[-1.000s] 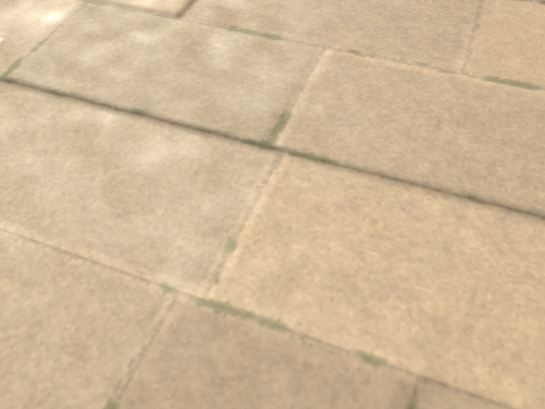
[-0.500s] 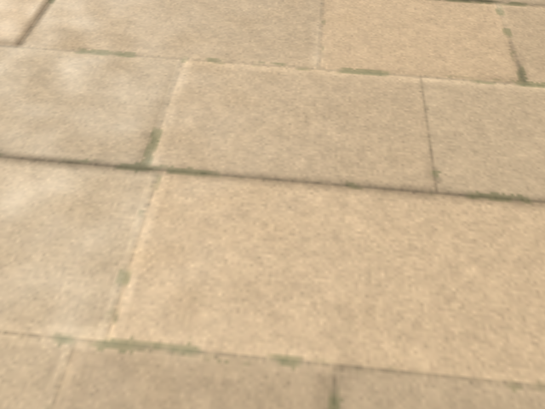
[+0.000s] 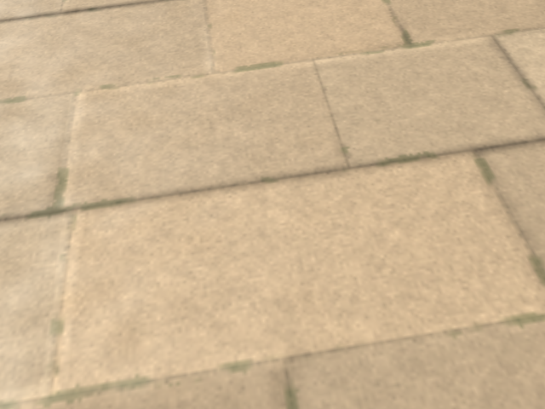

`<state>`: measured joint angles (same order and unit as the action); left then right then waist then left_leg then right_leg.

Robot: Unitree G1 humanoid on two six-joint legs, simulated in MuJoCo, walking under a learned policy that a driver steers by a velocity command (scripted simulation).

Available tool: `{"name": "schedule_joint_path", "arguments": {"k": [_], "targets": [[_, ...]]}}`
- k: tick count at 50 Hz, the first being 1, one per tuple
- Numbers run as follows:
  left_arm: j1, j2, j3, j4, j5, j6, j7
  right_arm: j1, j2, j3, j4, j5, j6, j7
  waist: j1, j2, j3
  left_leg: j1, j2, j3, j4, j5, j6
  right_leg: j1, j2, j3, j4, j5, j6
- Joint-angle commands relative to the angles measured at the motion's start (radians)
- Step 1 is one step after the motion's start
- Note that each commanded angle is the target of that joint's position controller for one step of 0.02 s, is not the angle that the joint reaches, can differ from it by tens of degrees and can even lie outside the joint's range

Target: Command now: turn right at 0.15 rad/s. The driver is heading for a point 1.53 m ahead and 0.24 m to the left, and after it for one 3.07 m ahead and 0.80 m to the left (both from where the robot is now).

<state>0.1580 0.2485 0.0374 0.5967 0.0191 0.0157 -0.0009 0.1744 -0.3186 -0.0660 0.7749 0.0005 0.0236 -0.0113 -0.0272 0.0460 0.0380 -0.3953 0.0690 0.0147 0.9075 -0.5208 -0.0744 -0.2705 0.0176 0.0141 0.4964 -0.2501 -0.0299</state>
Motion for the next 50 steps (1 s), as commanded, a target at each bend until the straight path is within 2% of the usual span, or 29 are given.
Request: {"name": "schedule_joint_path", "arguments": {"k": [1,4,6,8,9,10,11,12,13,14,16,25,26,28,30,33,34,35,36,37,38,39,40,41,43,44,46,48,50], "targets": [[-0.047,0.151,0.04,-0.044,-0.003,-0.03,0.006,0.007,-0.094,-0.028,-0.048,-0.002,0.001,-0.013,0.003,-0.191,-0.1,-0.045,0.007,-0.044,0.097,0.067,-0.018,0.088,-0.234,0.191,-0.157,0.469,-0.185],[-0.063,0.118,0.031,-0.024,-0.002,-0.029,0.009,0.005,-0.049,-0.011,-0.043,0.002,0.0,-0.012,0.012,-0.193,-0.107,0.023,0.003,-0.029,-0.067,0.108,-0.018,0.091,-0.201,0.153,-0.146,0.416,-0.178],[-0.048,0.122,0.032,-0.003,-0.001,-0.025,0.007,-0.019,-0.044,-0.005,-0.052,0.001,-0.001,-0.011,0.032,-0.193,-0.105,0.057,-0.004,-0.023,-0.17,0.097,-0.011,0.103,-0.213,0.184,-0.138,0.363,-0.192],[-0.059,0.115,0.027,0.013,-0.006,-0.022,0.005,0.0,-0.045,-0.002,-0.044,0.002,-0.003,-0.008,0.021,-0.185,-0.104,0.119,-0.013,-0.015,-0.303,0.164,0.002,0.09,-0.213,0.209,-0.131,0.286,-0.187],[-0.071,0.105,0.021,0.022,-0.013,-0.021,0.004,0.026,-0.037,0.001,-0.033,-0.003,-0.007,-0.005,-0.002,-0.171,-0.098,0.185,-0.021,-0.004,-0.429,0.279,0.015,0.062,-0.196,0.201,-0.124,0.224,-0.163],[-0.044,0.093,0.017,0.04,-0.014,-0.025,0.003,0.039,-0.049,0.003,-0.028,-0.017,-0.012,-0.003,-0.007,-0.138,-0.097,0.261,-0.009,-0.028,-0.503,0.424,0.032,0.025,-0.17,0.193,-0.122,0.153,-0.12],[-0.015,0.083,0.013,0.054,-0.002,-0.031,0.002,0.046,-0.092,-0.001,-0.034,-0.026,-0.015,-0.005,0.014,-0.078,-0.099,0.311,0.053,-0.097,-0.505,0.57,0.057,-0.007,-0.123,0.164,-0.092,0.06,-0.069],[0.028,0.091,0.02,0.057,0.005,-0.035,-0.003,0.028,-0.153,-0.017,-0.02,-0.011,-0.016,-0.005,0.071,0.045,-0.081,0.26,0.063,-0.082,-0.452,0.501,0.095,-0.004,-0.06,0.1,-0.102,0.003,-0.033],[-0.02,0.102,0.019,0.061,0.009,-0.032,0.001,0.006,-0.104,-0.009,-0.024,-0.004,-0.021,0.001,0.034,0.054,-0.065,0.165,0.047,-0.087,-0.482,0.344,0.113,0.06,-0.035,0.067,-0.073,-0.003,-0.004],[-0.051,0.11,0.024,0.061,0.003,-0.027,0.006,-0.005,-0.071,0.002,-0.023,-0.013,-0.028,0.004,0.027,0.046,-0.044,0.126,0.038,-0.087,-0.503,0.288,0.104,0.079,-0.034,0.063,-0.053,0.009,-0.001],[-0.053,0.098,0.024,0.069,-0.002,-0.015,0.015,-0.012,-0.054,0.01,-0.019,-0.018,-0.042,0.002,0.024,0.041,-0.037,0.119,0.023,-0.072,-0.504,0.302,0.081,0.082,-0.042,0.071,-0.043,0.069,-0.012],[-0.005,0.083,0.031,0.15,-0.009,-0.017,0.021,0.025,-0.046,0.022,0.016,-0.011,-0.046,-0.015,0.015,-0.042,-0.041,0.16,0.002,-0.052,-0.472,0.342,0.079,0.076,-0.045,0.069,-0.043,0.146,-0.002],[0.016,0.085,0.033,0.166,-0.012,-0.015,0.024,0.043,-0.048,0.021,0.027,-0.009,-0.044,-0.016,0.015,-0.044,-0.061,0.165,-0.009,-0.043,-0.472,0.245,0.086,0.082,-0.03,0.054,-0.036,0.048,-0.005],[0.034,0.1,0.042,0.18,-0.023,-0.013,0.027,0.055,-0.067,0.013,0.032,0.005,-0.04,-0.019,0.017,-0.028,-0.002,0.11,-0.012,-0.063,-0.48,-0.067,0.13,0.0,-0.001,0.033,-0.009,-0.298,-0.027],[0.03,0.087,0.039,0.174,-0.033,-0.037,0.026,0.074,-0.067,0.013,0.024,0.014,-0.052,-0.021,0.007,-0.002,0.082,0.084,0.039,-0.154,-0.527,-0.242,0.182,-0.117,-0.008,0.043,0.021,-0.411,-0.047],[0.0,0.049,0.033,0.162,-0.044,-0.091,0.007,0.136,-0.121,-0.006,0.044,0.024,-0.08,-0.016,0.005,0.12,0.092,0.169,0.216,-0.416,-0.665,-0.288,0.287,-0.198,0.006,-0.04,0.185,-0.201,-0.038],[-0.004,0.053,0.034,0.161,-0.046,-0.102,0.0,0.13,-0.128,-0.008,0.041,0.027,-0.081,-0.014,0.011,0.13,0.102,0.152,0.243,-0.453,-0.683,-0.248,0.305,-0.179,-0.006,-0.034,0.171,-0.181,-0.05],[0.024,0.055,0.035,0.173,-0.05,-0.109,-0.005,0.1,-0.121,-0.006,0.031,0.03,-0.081,-0.01,0.035,0.128,0.1,0.117,0.229,-0.419,-0.667,-0.179,0.291,-0.103,-0.009,-0.034,0.1,-0.175,-0.066],[0.104,0.064,0.041,0.21,-0.052,-0.113,-0.009,0.044,-0.103,-0.001,0.012,0.031,-0.079,-0.004,0.081,0.113,0.077,0.046,0.175,-0.33,-0.623,-0.088,0.25,0.054,-0.006,-0.03,0.006,-0.134,-0.08],[0.205,0.107,0.058,0.254,-0.051,-0.117,-0.01,-0.03,-0.061,0.012,-0.021,0.029,-0.082,-0.002,0.127,0.035,0.062,-0.029,0.083,-0.192,-0.489,0.061,0.187,0.172,-0.044,0.061,-0.064,-0.13,-0.1],[0.321,0.199,0.086,0.294,-0.051,-0.12,-0.008,-0.068,-0.014,0.024,-0.06,0.022,-0.101,-0.002,0.147,-0.197,0.026,-0.195,-0.067,0.005,-0.158,0.214,0.101,0.356,-0.18,0.339,-0.174,-0.12,-0.174],[0.389,0.235,0.093,0.292,-0.039,-0.124,-0.017,-0.077,-0.042,0.017,-0.082,0.021,-0.123,-0.007,0.178,-0.315,-0.011,-0.393,-0.111,-0.021,0.11,0.02,0.075,0.497,-0.354,0.635,-0.267,0.037,-0.279],[0.356,0.173,0.07,0.284,-0.023,-0.13,-0.019,-0.047,-0.075,0.004,-0.075,0.039,-0.132,-0.002,0.136,-0.198,-0.001,-0.487,-0.067,-0.088,0.254,-0.036,0.096,0.523,-0.378,0.61,-0.237,0.111,-0.291],[0.327,0.138,0.059,0.272,-0.02,-0.132,-0.018,-0.027,-0.058,0.008,-0.065,0.05,-0.135,0.007,0.11,-0.145,0.002,-0.537,-0.032,-0.101,0.306,0.029,0.121,0.535,-0.358,0.528,-0.23,0.131,-0.269],[0.285,0.097,0.038,0.269,-0.024,-0.12,-0.017,-0.064,-0.04,0.009,-0.071,0.034,-0.134,0.024,0.09,-0.096,0.032,-0.568,0.03,-0.076,0.262,0.161,0.14,0.497,-0.312,0.365,-0.267,0.242,-0.212],[0.283,0.077,0.029,0.273,-0.024,-0.109,-0.016,-0.073,-0.026,0.011,-0.077,0.029,-0.131,0.035,0.082,-0.117,0.032,-0.528,0.044,-0.055,0.217,0.207,0.135,0.457,-0.28,0.298,-0.289,0.286,-0.187],[0.28,0.082,0.025,0.274,-0.029,-0.095,-0.004,-0.096,0.011,0.023,-0.09,0.02,-0.125,0.055,0.08,-0.125,0.036,-0.453,0.034,-0.004,0.1,0.297,0.105,0.373,-0.233,0.195,-0.327,0.338,-0.176],[0.26,0.117,0.028,0.268,-0.03,-0.091,0.012,-0.182,0.042,0.04,-0.126,0.014,-0.124,0.063,0.089,-0.11,0.061,-0.33,0.006,0.034,-0.099,0.414,0.079,0.246,-0.187,0.111,-0.364,0.32,-0.162],[0.288,0.157,0.035,0.278,-0.03,-0.097,0.02,-0.238,0.035,0.042,-0.15,0.02,-0.123,0.063,0.102,-0.135,0.07,-0.205,-0.027,0.053,-0.248,0.507,0.072,0.18,-0.19,0.089,-0.406,0.277,-0.157]]}}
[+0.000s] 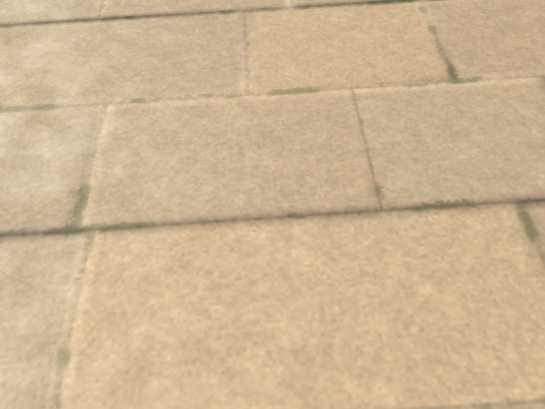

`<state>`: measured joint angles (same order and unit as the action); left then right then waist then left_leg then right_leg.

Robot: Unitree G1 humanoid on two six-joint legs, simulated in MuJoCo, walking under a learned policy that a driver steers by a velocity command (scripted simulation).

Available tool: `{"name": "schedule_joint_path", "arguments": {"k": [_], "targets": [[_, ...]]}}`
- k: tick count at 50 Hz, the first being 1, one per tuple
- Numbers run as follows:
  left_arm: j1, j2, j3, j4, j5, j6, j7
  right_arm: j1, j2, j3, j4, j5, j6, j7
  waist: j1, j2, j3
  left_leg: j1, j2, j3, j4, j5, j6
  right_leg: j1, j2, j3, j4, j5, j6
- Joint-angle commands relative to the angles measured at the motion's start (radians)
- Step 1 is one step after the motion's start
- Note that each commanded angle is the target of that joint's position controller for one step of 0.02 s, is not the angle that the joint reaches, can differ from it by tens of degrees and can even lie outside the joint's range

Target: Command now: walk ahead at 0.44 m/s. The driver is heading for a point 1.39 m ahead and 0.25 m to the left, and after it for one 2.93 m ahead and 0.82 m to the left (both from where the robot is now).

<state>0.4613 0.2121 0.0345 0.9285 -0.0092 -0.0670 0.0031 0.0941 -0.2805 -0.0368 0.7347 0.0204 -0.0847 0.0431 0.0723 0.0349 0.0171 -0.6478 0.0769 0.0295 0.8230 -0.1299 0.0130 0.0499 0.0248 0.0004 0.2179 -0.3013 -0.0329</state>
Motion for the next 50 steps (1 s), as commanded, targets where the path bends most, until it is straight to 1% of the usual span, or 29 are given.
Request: {"name": "schedule_joint_path", "arguments": {"k": [1,3,4,5,6,7,8,9,10,11,12,13,14,16,18,20,23,26,28,29,30,31,32,33,34,35,37,41,50], "targets": [[-0.003,0.207,0.042,-0.046,-0.007,-0.018,0.016,-0.169,-0.023,0.008,-0.118,0.005,-0.013,0.007,-0.001,-0.136,0.098,0.079,-0.041,0.027,-0.202,0.14,-0.009,-0.135,-0.216,0.106,-0.137,0.314,-0.151],[-0.007,0.211,0.046,-0.036,-0.017,-0.021,0.014,-0.176,-0.06,-0.003,-0.129,0.009,-0.011,0.004,-0.021,-0.14,0.112,0.09,-0.042,0.0,-0.263,0.153,0.019,-0.077,-0.253,0.102,-0.121,0.358,-0.136],[-0.014,0.213,0.048,-0.033,-0.017,-0.019,0.013,-0.162,-0.077,-0.01,-0.129,0.008,-0.012,0.004,-0.039,-0.139,0.099,0.109,-0.048,-0.004,-0.279,0.142,0.037,-0.037,-0.266,0.094,-0.086,0.448,-0.123],[-0.024,0.223,0.052,-0.034,-0.012,-0.015,0.012,-0.126,-0.096,-0.019,-0.122,0.005,-0.012,0.001,-0.066,-0.148,0.063,0.159,-0.065,0.004,-0.279,0.117,0.056,0.001,-0.27,0.081,-0.022,0.607,-0.108],[-0.033,0.233,0.056,-0.035,-0.006,-0.007,0.012,-0.049,-0.119,-0.033,-0.103,0.003,-0.009,-0.003,-0.111,-0.161,0.0,0.261,-0.092,0.025,-0.272,0.088,0.079,0.02,-0.26,0.061,0.086,0.783,-0.093],[-0.039,0.223,0.053,-0.037,0.001,0.003,0.013,0.105,-0.149,-0.054,-0.055,0.005,-0.003,-0.011,-0.186,-0.152,-0.094,0.453,-0.121,0.05,-0.273,0.073,0.106,-0.02,-0.221,0.028,0.273,0.888,-0.069],[-0.038,0.199,0.041,-0.055,0.014,0.008,0.016,0.275,-0.186,-0.07,-0.015,0.002,0.005,-0.022,-0.254,-0.104,-0.205,0.742,-0.014,-0.067,-0.233,0.047,0.147,-0.219,-0.184,0.017,0.538,0.7,-0.04],[0.11,0.038,-0.002,-0.074,0.012,-0.007,0.007,0.344,-0.293,-0.086,0.004,-0.032,0.003,-0.02,-0.168,0.211,-0.376,1.062,0.275,-0.582,-0.352,-0.123,0.32,-0.57,0.015,0.014,0.974,0.028,0.031],[0.097,0.103,0.009,-0.044,-0.008,-0.03,-0.001,0.319,-0.202,-0.063,0.002,-0.027,0.003,-0.016,-0.181,0.217,-0.419,1.023,0.32,-0.829,-0.541,-0.13,0.343,-0.657,0.039,0.155,1.132,-0.258,0.03],[-0.008,0.185,0.034,-0.075,-0.035,-0.038,-0.004,0.207,-0.162,-0.048,-0.011,-0.022,0.0,-0.016,-0.158,0.142,-0.218,0.853,0.296,-0.653,-0.537,-0.015,0.296,-0.727,-0.015,0.134,1.184,-0.217,0.026],[-0.075,0.192,0.033,-0.092,-0.031,-0.039,0.003,0.133,-0.127,-0.038,-0.021,-0.022,-0.002,-0.015,-0.126,0.038,-0.137,0.694,0.259,-0.485,-0.527,0.17,0.268,-0.69,-0.07,0.1,1.148,-0.143,0.023],[-0.107,0.182,0.037,-0.095,-0.013,-0.03,0.011,0.083,-0.096,-0.029,-0.018,-0.025,-0.007,-0.008,-0.091,-0.016,-0.079,0.558,0.206,-0.355,-0.536,0.332,0.247,-0.644,-0.105,0.082,1.085,-0.104,0.027],[-0.09,0.173,0.041,-0.092,-0.003,-0.015,0.017,0.062,-0.082,-0.026,-0.013,-0.036,-0.015,-0.005,-0.057,0.012,-0.081,0.477,0.172,-0.268,-0.554,0.423,0.231,-0.567,-0.135,0.087,1.029,-0.075,0.027],[-0.054,0.13,0.035,-0.078,0.002,0.011,0.025,0.051,-0.074,-0.023,0.01,-0.043,-0.028,-0.001,-0.027,0.026,-0.084,0.388,0.146,-0.187,-0.587,0.556,0.243,-0.481,-0.133,0.073,0.955,-0.045,0.041],[-0.076,0.116,0.032,-0.092,0.013,0.026,0.032,0.047,-0.086,-0.023,0.036,-0.047,-0.033,-0.008,-0.011,0.025,-0.08,0.355,0.137,-0.13,-0.6,0.63,0.254,-0.469,-0.133,0.069,0.839,0.004,0.059],[-0.137,0.104,0.024,-0.113,0.022,0.032,0.034,0.038,-0.097,-0.023,0.052,-0.044,-0.022,-0.021,-0.017,0.03,-0.086,0.356,0.116,-0.082,-0.6,0.614,0.24,-0.456,-0.141,0.065,0.683,0.097,0.071],[-0.232,0.109,0.019,-0.128,0.015,0.036,0.026,0.07,-0.125,-0.027,0.079,-0.042,0.001,-0.035,-0.061,0.027,-0.092,0.379,0.101,-0.065,-0.605,0.476,0.216,-0.414,-0.123,0.05,0.511,0.218,0.076],[-0.296,0.136,0.027,-0.143,0.011,0.042,0.026,0.097,-0.129,-0.025,0.11,-0.036,0.021,-0.036,-0.084,0.025,-0.072,0.415,0.12,-0.107,-0.592,0.298,0.215,-0.398,-0.11,0.058,0.407,0.198,0.072],[-0.306,0.14,0.03,-0.146,0.017,0.04,0.026,0.089,-0.117,-0.019,0.121,-0.026,0.032,-0.037,-0.072,0.024,-0.062,0.431,0.117,-0.129,-0.546,0.201,0.196,-0.353,-0.095,0.047,0.303,0.184,0.055],[-0.293,0.143,0.032,-0.14,0.024,0.037,0.027,0.093,-0.097,-0.011,0.127,-0.018,0.036,-0.039,-0.058,0.013,-0.063,0.425,0.09,-0.126,-0.508,0.148,0.164,-0.29,-0.09,0.041,0.213,0.247,0.04],[-0.281,0.176,0.04,-0.138,0.032,0.034,0.033,0.133,-0.067,0.0,0.137,-0.025,0.034,-0.04,-0.063,-0.026,-0.077,0.406,0.047,-0.116,-0.461,0.096,0.114,-0.207,-0.133,0.089,0.166,0.417,0.022],[-0.284,0.236,0.051,-0.143,0.029,0.038,0.041,0.211,-0.057,0.003,0.147,-0.046,0.026,-0.038,-0.118,-0.109,-0.112,0.353,-0.023,-0.075,-0.41,-0.014,0.07,-0.111,-0.203,0.149,0.217,0.598,-0.012],[-0.305,0.216,0.048,-0.127,0.018,0.046,0.041,0.268,-0.032,0.009,0.162,-0.043,0.025,-0.04,-0.154,-0.192,-0.137,0.332,-0.062,-0.039,-0.431,-0.114,0.037,-0.099,-0.215,0.171,0.24,0.524,-0.066],[-0.333,0.147,0.036,-0.127,0.008,0.053,0.033,0.205,-0.047,0.011,0.158,-0.041,0.033,-0.045,-0.12,-0.166,-0.12,0.385,-0.062,-0.024,-0.448,-0.11,0.02,-0.163,-0.168,0.144,0.233,0.388,-0.052],[-0.345,0.124,0.03,-0.129,0.011,0.055,0.027,0.157,-0.078,0.005,0.156,-0.034,0.044,-0.048,-0.096,-0.117,-0.084,0.369,-0.063,-0.024,-0.438,-0.101,0.021,-0.185,-0.134,0.117,0.231,0.359,-0.027],[-0.344,0.133,0.03,-0.121,0.019,0.052,0.023,0.139,-0.078,0.004,0.156,-0.03,0.055,-0.053,-0.091,-0.104,-0.075,0.369,-0.059,-0.026,-0.43,-0.069,0.026,-0.186,-0.119,0.104,0.241,0.383,-0.013],[-0.333,0.15,0.035,-0.095,0.015,0.041,0.02,0.145,-0.085,0.003,0.159,-0.034,0.069,-0.057,-0.095,-0.106,-0.077,0.397,-0.049,-0.034,-0.421,-0.009,0.026,-0.185,-0.111,0.095,0.253,0.439,-0.012],[-0.336,0.146,0.034,-0.057,0.01,0.037,0.021,0.142,-0.084,0.001,0.181,-0.026,0.076,-0.061,-0.092,-0.074,-0.091,0.443,-0.039,-0.035,-0.395,0.097,0.023,-0.174,-0.104,0.084,0.277,0.527,-0.019],[-0.364,0.142,0.035,0.017,0.009,0.056,0.028,0.138,-0.075,0.001,0.232,-0.024,0.089,-0.067,-0.09,-0.032,-0.054,0.453,-0.034,-0.034,-0.406,0.072,0.016,-0.18,-0.082,0.066,0.268,0.443,-0.018]]}}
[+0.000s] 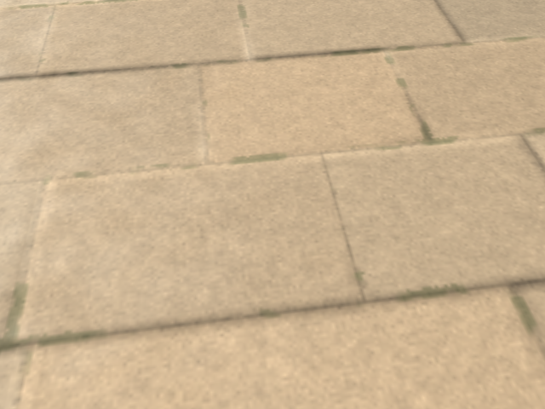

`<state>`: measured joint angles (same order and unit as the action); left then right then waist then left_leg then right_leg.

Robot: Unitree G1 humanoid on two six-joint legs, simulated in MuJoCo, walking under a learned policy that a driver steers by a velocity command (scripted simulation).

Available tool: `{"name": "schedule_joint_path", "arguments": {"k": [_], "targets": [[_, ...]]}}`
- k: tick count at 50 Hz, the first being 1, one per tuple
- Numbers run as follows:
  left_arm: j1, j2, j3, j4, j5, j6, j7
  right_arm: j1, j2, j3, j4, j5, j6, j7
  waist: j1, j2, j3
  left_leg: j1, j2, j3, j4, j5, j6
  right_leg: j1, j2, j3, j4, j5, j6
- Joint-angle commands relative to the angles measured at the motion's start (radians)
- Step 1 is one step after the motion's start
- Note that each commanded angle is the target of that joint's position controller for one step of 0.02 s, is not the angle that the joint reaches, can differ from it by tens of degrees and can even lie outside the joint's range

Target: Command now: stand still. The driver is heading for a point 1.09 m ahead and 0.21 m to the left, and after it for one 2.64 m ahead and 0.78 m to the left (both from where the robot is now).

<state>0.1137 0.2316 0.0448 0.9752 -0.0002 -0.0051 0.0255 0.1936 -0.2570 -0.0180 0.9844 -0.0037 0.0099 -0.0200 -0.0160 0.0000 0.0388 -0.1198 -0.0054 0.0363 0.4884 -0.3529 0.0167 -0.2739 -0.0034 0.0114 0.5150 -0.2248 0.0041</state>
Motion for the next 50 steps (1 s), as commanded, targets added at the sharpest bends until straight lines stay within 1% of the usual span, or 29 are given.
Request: {"name": "schedule_joint_path", "arguments": {"k": [1,11,22,23,24,25,26,27,28,29,30,31,32,34,35,36,37,38,39,40,41,42,43,45,46,47,48,49,50], "targets": [[-0.018,0.121,0.025,-0.022,0.0,-0.003,0.006,0.039,-0.099,-0.018,-0.012,0.0,-0.006,-0.004,-0.001,0.004,-0.071,-0.077,0.049,-0.04,-0.075,0.287,0.012,0.144,-0.052,0.053,-0.032,0.354,-0.053],[-0.025,0.112,0.023,0.046,0.001,0.013,0.013,0.061,-0.086,-0.009,0.036,-0.004,-0.017,-0.009,0.007,0.0,-0.025,-0.112,0.052,-0.044,-0.115,0.185,0.01,0.145,-0.037,0.043,-0.067,0.243,-0.037],[-0.005,0.101,0.016,0.1,0.002,0.016,0.018,0.108,-0.06,0.0,0.071,-0.005,-0.026,-0.011,0.013,0.004,0.004,-0.138,0.052,-0.048,-0.15,0.107,0.014,0.13,-0.032,0.04,-0.092,0.168,-0.027],[0.012,0.091,0.013,0.112,0.002,0.017,0.018,0.132,-0.057,0.0,0.083,-0.004,-0.025,-0.013,0.012,0.014,-0.016,-0.131,0.049,-0.049,-0.167,-0.001,0.021,0.133,-0.015,0.021,-0.084,0.064,-0.026],[0.013,0.094,0.015,0.114,-0.002,0.017,0.019,0.142,-0.078,-0.008,0.085,0.003,-0.023,-0.016,0.007,0.036,0.005,-0.142,0.057,-0.072,-0.189,-0.151,0.043,0.097,0.016,-0.012,-0.045,-0.081,-0.025],[0.007,0.097,0.017,0.11,-0.005,0.014,0.018,0.139,-0.115,-0.021,0.076,0.01,-0.021,-0.02,-0.001,0.081,0.036,-0.149,0.095,-0.135,-0.227,-0.313,0.08,0.025,0.048,-0.05,0.021,-0.214,-0.025],[-0.029,0.098,0.018,0.093,-0.005,0.004,0.015,0.16,-0.143,-0.032,0.07,0.016,-0.023,-0.022,-0.02,0.125,0.076,-0.14,0.174,-0.243,-0.293,-0.449,0.129,-0.074,0.058,-0.074,0.114,-0.249,-0.025],[-0.06,0.092,0.017,0.071,-0.009,-0.012,0.007,0.161,-0.18,-0.047,0.065,0.022,-0.031,-0.024,-0.028,0.171,0.119,-0.134,0.285,-0.373,-0.355,-0.497,0.186,-0.155,0.025,-0.069,0.227,-0.205,-0.034],[-0.079,0.088,0.017,0.058,-0.015,-0.027,-0.002,0.166,-0.181,-0.053,0.064,0.021,-0.043,-0.025,-0.033,0.167,0.155,-0.111,0.352,-0.446,-0.384,-0.46,0.227,-0.243,-0.022,-0.036,0.313,-0.206,-0.044],[-0.086,0.089,0.019,0.054,-0.019,-0.037,-0.007,0.163,-0.148,-0.047,0.06,0.011,-0.055,-0.025,-0.033,0.139,0.179,-0.055,0.364,-0.447,-0.366,-0.312,0.234,-0.329,-0.052,-0.006,0.372,-0.247,-0.048],[-0.07,0.083,0.019,0.058,-0.023,-0.045,-0.012,0.151,-0.124,-0.043,0.054,0.009,-0.06,-0.022,-0.023,0.12,0.172,0.007,0.341,-0.395,-0.324,-0.141,0.22,-0.369,-0.071,0.005,0.359,-0.273,-0.048],[-0.058,0.073,0.015,0.06,-0.024,-0.052,-0.016,0.135,-0.112,-0.041,0.047,0.013,-0.059,-0.02,-0.014,0.107,0.151,0.032,0.305,-0.319,-0.275,0.037,0.192,-0.336,-0.076,-0.002,0.275,-0.272,-0.047],[-0.045,0.061,0.014,0.065,-0.021,-0.057,-0.019,0.114,-0.113,-0.041,0.041,0.017,-0.053,-0.018,-0.001,0.1,0.116,0.011,0.257,-0.235,-0.224,0.197,0.161,-0.23,-0.058,-0.036,0.162,-0.231,-0.042],[0.057,0.052,0.019,0.111,-0.015,-0.052,-0.02,0.119,-0.119,-0.04,0.051,0.024,-0.036,-0.013,0.043,0.09,0.021,-0.088,0.177,-0.134,-0.123,0.356,0.112,0.071,0.023,-0.108,-0.029,0.071,-0.024],[0.116,0.08,0.028,0.125,-0.007,-0.041,-0.016,0.14,-0.117,-0.037,0.06,0.021,-0.036,-0.013,0.064,0.062,-0.01,-0.126,0.14,-0.102,-0.061,0.405,0.073,0.179,0.015,-0.07,-0.079,0.184,-0.025],[0.162,0.153,0.04,0.12,-0.001,-0.033,-0.006,0.16,-0.093,-0.029,0.05,-0.003,-0.041,-0.016,0.054,-0.084,-0.061,-0.183,0.064,-0.035,0.079,0.294,0.007,0.28,-0.113,0.092,-0.094,0.474,-0.052],[0.189,0.152,0.025,0.134,0.007,-0.029,-0.005,0.215,0.002,-0.006,0.053,-0.012,-0.035,-0.029,0.031,-0.241,-0.148,-0.198,0.003,-0.003,0.2,-0.065,-0.057,0.294,-0.27,0.272,-0.118,0.583,-0.19],[0.191,0.104,0.007,0.137,0.01,-0.035,-0.011,0.185,-0.011,-0.008,0.046,-0.001,-0.022,-0.036,0.044,-0.218,-0.141,-0.2,0.018,-0.064,0.313,-0.289,-0.082,0.257,-0.321,0.369,-0.152,0.577,-0.264],[0.149,0.12,0.006,0.13,0.009,-0.044,-0.013,0.161,-0.045,-0.017,0.034,0.015,-0.016,-0.038,0.033,-0.173,-0.104,-0.251,0.028,-0.083,0.414,-0.328,-0.093,0.232,-0.321,0.352,-0.16,0.515,-0.274],[0.112,0.15,0.01,0.113,0.009,-0.052,-0.014,0.147,-0.051,-0.021,0.041,0.018,-0.013,-0.04,0.023,-0.127,-0.094,-0.278,0.042,-0.098,0.474,-0.314,-0.094,0.212,-0.302,0.318,-0.161,0.479,-0.258],[0.07,0.154,0.008,0.094,0.007,-0.06,-0.013,0.135,-0.055,-0.025,0.044,0.016,-0.011,-0.04,0.013,-0.092,-0.075,-0.293,0.061,-0.108,0.476,-0.269,-0.092,0.182,-0.296,0.285,-0.165,0.495,-0.244],[0.044,0.137,0.001,0.084,0.008,-0.064,-0.011,0.131,-0.052,-0.027,0.051,0.015,-0.008,-0.04,-0.002,-0.075,-0.072,-0.265,0.079,-0.115,0.45,-0.226,-0.09,0.148,-0.279,0.244,-0.169,0.525,-0.228],[0.029,0.121,-0.004,0.083,0.008,-0.061,-0.009,0.135,-0.039,-0.026,0.057,0.016,-0.008,-0.038,-0.014,-0.079,-0.068,-0.231,0.084,-0.106,0.385,-0.203,-0.091,0.12,-0.251,0.198,-0.174,0.528,-0.213],[0.022,0.116,-0.006,0.084,0.011,-0.047,-0.001,0.125,-0.016,-0.02,0.064,0.019,-0.009,-0.037,-0.017,-0.09,-0.067,-0.155,0.075,-0.07,0.222,-0.139,-0.087,0.094,-0.202,0.134,-0.171,0.515,-0.198],[0.018,0.123,-0.005,0.083,0.008,-0.04,0.002,0.125,-0.016,-0.02,0.071,0.02,-0.008,-0.037,-0.02,-0.087,-0.07,-0.113,0.061,-0.047,0.14,-0.064,-0.084,0.086,-0.185,0.116,-0.164,0.502,-0.197],[0.006,0.128,-0.004,0.081,-0.001,-0.034,0.004,0.139,-0.015,-0.021,0.084,0.019,-0.005,-0.036,-0.034,-0.077,-0.072,-0.057,0.049,-0.026,0.034,0.053,-0.076,0.07,-0.17,0.099,-0.153,0.465,-0.189],[0.012,0.126,-0.004,0.085,-0.014,-0.029,0.001,0.144,-0.019,-0.021,0.091,0.011,-0.001,-0.034,-0.041,-0.067,-0.064,-0.002,0.043,-0.021,-0.075,0.193,-0.063,0.049,-0.149,0.086,-0.153,0.383,-0.166],[0.046,0.118,-0.002,0.096,-0.021,-0.029,-0.004,0.147,-0.041,-0.022,0.094,-0.004,0.006,-0.032,-0.027,-0.046,-0.074,0.047,0.057,-0.04,-0.082,0.254,-0.047,0.026,-0.124,0.083,-0.176,0.155,-0.133],[0.057,0.125,0.003,0.097,-0.018,-0.025,-0.008,0.131,-0.061,-0.024,0.08,-0.001,0.014,-0.034,-0.001,-0.033,-0.048,0.036,0.067,-0.037,-0.057,0.154,-0.022,-0.01,-0.09,0.075,-0.194,-0.138,-0.118]]}}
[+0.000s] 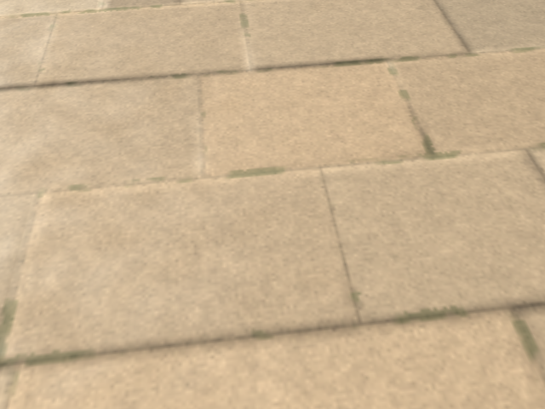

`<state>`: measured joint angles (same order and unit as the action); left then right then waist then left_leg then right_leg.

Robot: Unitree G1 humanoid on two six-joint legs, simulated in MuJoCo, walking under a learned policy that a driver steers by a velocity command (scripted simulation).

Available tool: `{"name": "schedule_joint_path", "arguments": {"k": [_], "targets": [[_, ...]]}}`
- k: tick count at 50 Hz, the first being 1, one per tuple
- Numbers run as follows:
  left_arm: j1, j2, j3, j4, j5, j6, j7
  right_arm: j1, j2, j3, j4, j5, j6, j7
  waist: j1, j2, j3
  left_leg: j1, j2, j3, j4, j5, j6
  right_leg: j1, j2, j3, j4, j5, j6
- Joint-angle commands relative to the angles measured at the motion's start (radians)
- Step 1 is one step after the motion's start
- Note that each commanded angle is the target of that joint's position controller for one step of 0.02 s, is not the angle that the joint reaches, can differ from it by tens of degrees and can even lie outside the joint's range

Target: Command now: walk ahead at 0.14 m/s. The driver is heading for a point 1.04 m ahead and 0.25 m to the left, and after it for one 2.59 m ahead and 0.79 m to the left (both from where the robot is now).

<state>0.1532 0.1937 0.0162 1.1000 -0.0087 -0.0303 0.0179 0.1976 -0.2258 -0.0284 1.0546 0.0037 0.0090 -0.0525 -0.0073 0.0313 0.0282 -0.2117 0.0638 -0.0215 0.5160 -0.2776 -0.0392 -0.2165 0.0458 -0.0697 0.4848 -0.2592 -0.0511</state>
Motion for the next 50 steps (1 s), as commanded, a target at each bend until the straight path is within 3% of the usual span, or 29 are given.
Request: {"name": "schedule_joint_path", "arguments": {"k": [1,2,4,6,8,10,11,12,13,14,15,16,17,19,22,24,27,30,31,32,33,34,35,36,37,39,41,45,50], "targets": [[0.013,0.134,0.032,-0.041,-0.004,0.008,0.003,0.112,-0.149,-0.03,0.016,0.008,0.013,0.002,0.014,0.018,0.017,0.034,-0.034,0.038,-0.045,-0.16,0.078,-0.085,-0.074,0.1,-0.176,-0.318,-0.048],[0.0,0.145,0.037,-0.046,-0.003,0.009,0.008,0.092,-0.131,-0.031,0.004,0.015,0.001,0.004,0.002,-0.013,0.077,-0.056,-0.037,0.021,-0.058,-0.291,0.104,-0.08,-0.072,0.102,-0.147,-0.405,-0.043],[0.043,0.155,0.045,-0.046,-0.023,-0.009,0.011,0.05,-0.102,-0.029,-0.012,0.012,-0.038,0.007,0.027,-0.026,0.125,-0.17,-0.019,-0.006,-0.04,-0.285,0.122,-0.037,-0.133,0.182,-0.134,-0.432,-0.085],[0.128,0.183,0.057,-0.028,-0.025,-0.03,0.005,0.024,-0.057,-0.022,-0.032,0.016,-0.08,0.022,0.05,-0.085,0.111,-0.257,-0.029,0.025,0.072,-0.204,0.125,0.054,-0.224,0.317,-0.174,-0.438,-0.149],[0.152,0.213,0.066,-0.027,-0.023,-0.044,0.0,0.007,-0.037,-0.019,-0.054,0.019,-0.104,0.039,0.038,-0.148,0.097,-0.293,-0.037,0.058,0.166,-0.145,0.135,0.088,-0.34,0.475,-0.225,-0.405,-0.217],[0.085,0.2,0.063,-0.057,-0.023,-0.055,-0.007,0.06,-0.043,-0.022,-0.038,0.021,-0.117,0.053,-0.014,-0.136,0.078,-0.198,-0.031,0.052,0.111,-0.123,0.155,0.036,-0.327,0.422,-0.164,-0.223,-0.195],[0.008,0.191,0.06,-0.088,-0.027,-0.057,-0.012,0.156,-0.052,-0.029,0.0,0.023,-0.122,0.056,-0.067,-0.112,0.058,-0.054,-0.033,0.039,0.032,-0.073,0.167,-0.054,-0.277,0.325,-0.083,-0.092,-0.155],[-0.119,0.162,0.05,-0.145,-0.027,-0.065,-0.018,0.319,-0.115,-0.052,0.059,0.027,-0.126,0.055,-0.143,0.01,0.024,0.173,0.028,-0.088,-0.078,0.063,0.197,-0.226,-0.16,0.151,0.135,0.119,-0.081],[-0.166,0.129,0.044,-0.188,-0.016,-0.089,-0.024,0.483,-0.237,-0.091,0.11,0.023,-0.123,0.055,-0.178,0.254,-0.029,0.477,0.189,-0.401,-0.183,0.252,0.275,-0.521,0.003,-0.034,0.522,0.121,0.017],[-0.139,0.125,0.042,-0.175,-0.007,-0.1,-0.029,0.469,-0.175,-0.067,0.091,0.007,-0.126,0.063,-0.153,0.233,-0.041,0.538,0.301,-0.563,-0.21,0.406,0.322,-0.692,0.007,0.057,0.678,-0.289,0.018],[-0.132,0.122,0.041,-0.175,-0.029,-0.102,-0.038,0.409,-0.119,-0.048,0.071,-0.003,-0.13,0.062,-0.111,0.122,0.001,0.528,0.305,-0.5,-0.18,0.44,0.317,-0.764,-0.049,0.123,0.796,-0.29,-0.004],[-0.124,0.114,0.036,-0.178,-0.043,-0.098,-0.044,0.36,-0.105,-0.041,0.051,-0.003,-0.13,0.063,-0.082,0.066,0.015,0.512,0.29,-0.416,-0.188,0.452,0.302,-0.805,-0.083,0.117,0.834,-0.223,-0.017],[-0.135,0.112,0.036,-0.184,-0.039,-0.096,-0.045,0.325,-0.102,-0.034,0.042,0.005,-0.125,0.066,-0.063,0.019,0.051,0.475,0.275,-0.343,-0.224,0.458,0.279,-0.825,-0.117,0.105,0.79,-0.152,-0.021],[-0.142,0.111,0.04,-0.194,-0.024,-0.087,-0.048,0.282,-0.061,-0.015,0.023,0.003,-0.111,0.062,-0.033,0.036,0.073,0.354,0.206,-0.214,-0.297,0.475,0.224,-0.709,-0.146,0.068,0.649,-0.032,-0.009],[-0.239,0.061,0.021,-0.236,-0.013,-0.073,-0.054,0.243,-0.09,-0.014,-0.012,-0.01,-0.103,0.038,-0.038,0.053,0.11,0.134,0.1,-0.053,-0.384,0.453,0.197,-0.477,-0.096,-0.011,0.341,0.179,0.03],[-0.322,0.053,0.014,-0.271,-0.015,-0.067,-0.055,0.298,-0.129,-0.025,-0.002,-0.005,-0.108,0.027,-0.06,0.068,0.127,0.097,0.11,-0.039,-0.449,0.427,0.203,-0.372,-0.061,-0.039,0.186,0.263,0.028],[-0.352,0.1,0.024,-0.307,-0.026,-0.064,-0.059,0.321,-0.137,-0.037,0.015,0.013,-0.113,0.026,-0.039,0.086,0.132,0.211,0.158,-0.026,-0.434,0.478,0.189,-0.349,-0.062,-0.002,0.061,0.299,-0.014],[-0.223,0.169,0.06,-0.288,-0.025,-0.066,-0.058,0.29,-0.163,-0.054,0.005,0.004,-0.097,0.026,0.053,0.124,-0.002,0.341,0.187,-0.003,-0.228,0.924,0.155,-0.176,-0.009,-0.013,0.056,0.229,-0.065],[-0.074,0.202,0.082,-0.243,-0.027,-0.061,-0.052,0.273,-0.159,-0.055,-0.001,-0.002,-0.084,0.026,0.126,0.127,-0.089,0.323,0.161,0.021,-0.05,1.033,0.137,-0.006,0.017,-0.03,0.057,0.209,-0.091],[0.086,0.235,0.1,-0.198,-0.024,-0.053,-0.044,0.252,-0.149,-0.05,-0.019,-0.007,-0.079,0.03,0.195,0.113,-0.175,0.157,0.131,0.025,0.174,0.929,0.114,0.254,-0.044,0.033,0.075,0.213,-0.124],[0.24,0.318,0.119,-0.171,0.009,-0.051,-0.038,0.353,-0.031,-0.019,-0.039,-0.013,-0.089,0.043,0.159,-0.115,-0.352,-0.224,-0.014,0.034,0.594,0.415,0.063,0.648,-0.32,0.456,0.059,0.066,-0.271],[0.255,0.268,0.099,-0.153,0.008,-0.048,-0.043,0.37,0.011,-0.003,-0.022,0.011,-0.118,0.056,0.14,-0.256,-0.47,-0.375,-0.13,-0.09,0.855,-0.262,0.06,0.694,-0.455,0.853,-0.174,-0.117,-0.345],[0.145,0.214,0.081,-0.162,-0.005,-0.058,-0.048,0.262,-0.084,-0.031,-0.06,0.041,-0.139,0.059,0.129,-0.201,-0.283,-0.483,-0.064,-0.129,0.935,-0.233,0.089,0.534,-0.406,0.763,-0.23,-0.191,-0.286],[0.043,0.169,0.067,-0.185,-0.005,-0.066,-0.049,0.175,-0.115,-0.038,-0.089,0.057,-0.146,0.054,0.096,-0.122,-0.15,-0.487,-0.008,-0.096,0.911,-0.147,0.108,0.342,-0.384,0.589,-0.256,-0.142,-0.245],[-0.03,0.138,0.056,-0.19,0.003,-0.079,-0.055,0.141,-0.11,-0.044,-0.094,0.051,-0.14,0.043,0.051,-0.04,-0.071,-0.435,0.041,-0.076,0.844,-0.073,0.112,0.164,-0.349,0.463,-0.291,-0.043,-0.213],[-0.076,0.104,0.046,-0.175,0.02,-0.094,-0.061,0.196,-0.075,-0.055,-0.081,0.034,-0.103,0.028,-0.02,-0.086,-0.04,-0.304,0.092,-0.089,0.747,-0.019,0.115,-0.016,-0.288,0.3,-0.343,0.016,-0.167],[-0.045,0.119,0.049,-0.148,0.02,-0.097,-0.054,0.2,-0.044,-0.055,-0.087,0.034,-0.077,0.022,-0.032,-0.108,-0.001,-0.301,0.1,-0.084,0.693,-0.011,0.106,-0.093,-0.277,0.215,-0.392,0.025,-0.169],[0.022,0.176,0.062,-0.124,0.027,-0.1,-0.021,0.066,-0.08,-0.069,-0.145,0.018,-0.07,0.024,-0.015,-0.07,0.037,-0.479,0.099,-0.118,0.537,0.187,0.071,-0.025,-0.29,0.132,-0.427,0.1,-0.175],[0.089,0.193,0.06,-0.123,0.018,-0.091,0.001,-0.09,-0.054,-0.056,-0.199,0.015,-0.084,0.056,0.04,-0.053,0.047,-0.491,0.072,-0.03,0.269,0.39,0.065,0.084,-0.27,-0.015,-0.417,0.209,-0.128]]}}
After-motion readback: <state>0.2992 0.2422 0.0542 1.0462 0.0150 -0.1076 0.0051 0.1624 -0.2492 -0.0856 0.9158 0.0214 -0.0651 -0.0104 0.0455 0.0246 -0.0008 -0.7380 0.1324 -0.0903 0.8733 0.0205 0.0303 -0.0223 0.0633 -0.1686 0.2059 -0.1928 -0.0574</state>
